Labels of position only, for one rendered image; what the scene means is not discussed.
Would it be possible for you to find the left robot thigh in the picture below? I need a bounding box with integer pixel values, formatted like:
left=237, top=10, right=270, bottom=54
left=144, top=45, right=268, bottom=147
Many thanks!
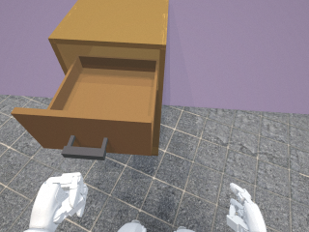
left=118, top=222, right=147, bottom=232

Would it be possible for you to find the robot right hand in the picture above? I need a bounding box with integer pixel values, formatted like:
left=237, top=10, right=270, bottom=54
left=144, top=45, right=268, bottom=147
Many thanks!
left=226, top=183, right=267, bottom=232

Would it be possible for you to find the drawer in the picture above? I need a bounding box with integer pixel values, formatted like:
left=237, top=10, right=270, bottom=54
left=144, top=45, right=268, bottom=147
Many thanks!
left=11, top=54, right=159, bottom=156

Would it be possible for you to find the robot left hand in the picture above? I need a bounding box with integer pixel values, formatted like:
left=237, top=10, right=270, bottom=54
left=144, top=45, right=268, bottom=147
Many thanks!
left=29, top=172, right=88, bottom=232

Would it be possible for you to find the handle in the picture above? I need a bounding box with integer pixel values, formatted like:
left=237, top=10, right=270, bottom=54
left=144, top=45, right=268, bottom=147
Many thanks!
left=61, top=135, right=108, bottom=160

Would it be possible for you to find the cabinet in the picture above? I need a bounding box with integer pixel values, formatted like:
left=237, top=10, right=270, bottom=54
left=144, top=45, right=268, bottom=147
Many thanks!
left=48, top=0, right=169, bottom=156

